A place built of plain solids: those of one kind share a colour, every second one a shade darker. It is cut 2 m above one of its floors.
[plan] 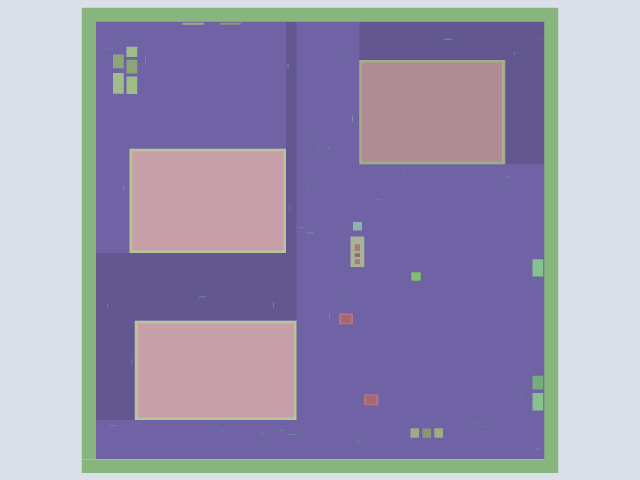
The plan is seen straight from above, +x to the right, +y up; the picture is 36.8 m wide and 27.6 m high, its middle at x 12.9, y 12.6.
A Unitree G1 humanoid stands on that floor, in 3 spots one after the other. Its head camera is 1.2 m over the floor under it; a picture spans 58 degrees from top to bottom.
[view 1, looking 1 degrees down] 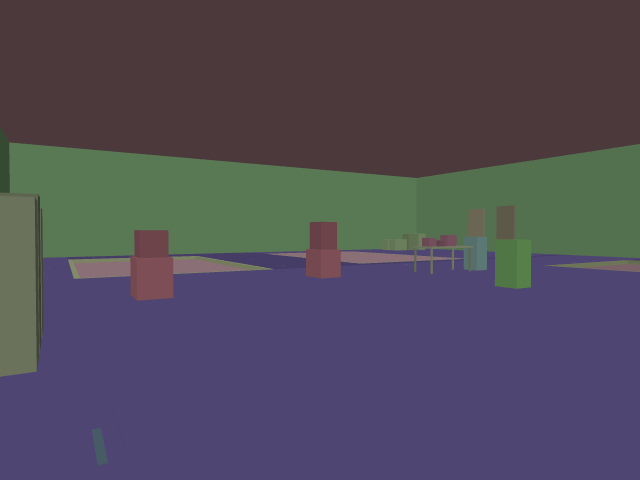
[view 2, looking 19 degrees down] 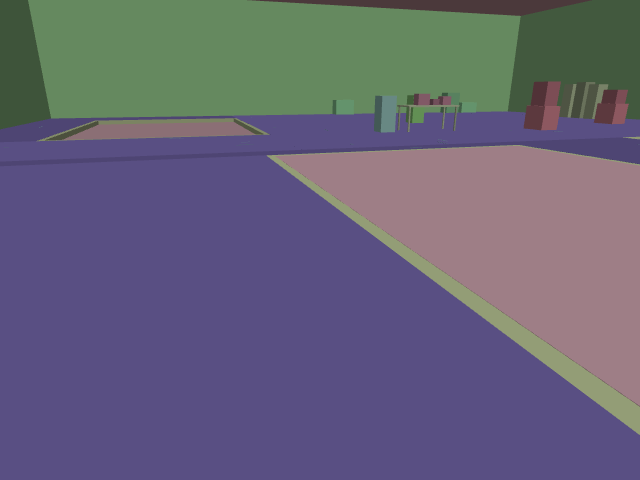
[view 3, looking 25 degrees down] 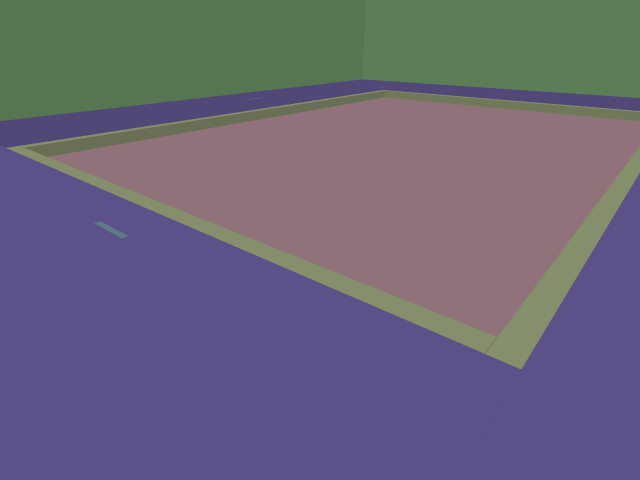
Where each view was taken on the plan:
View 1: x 24.40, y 1.95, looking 149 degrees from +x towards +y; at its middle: stack_stray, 11.38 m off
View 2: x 2.40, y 19.35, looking -17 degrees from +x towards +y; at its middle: floor_deck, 3.69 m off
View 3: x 13.60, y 16.70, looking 40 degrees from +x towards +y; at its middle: floor_lift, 3.22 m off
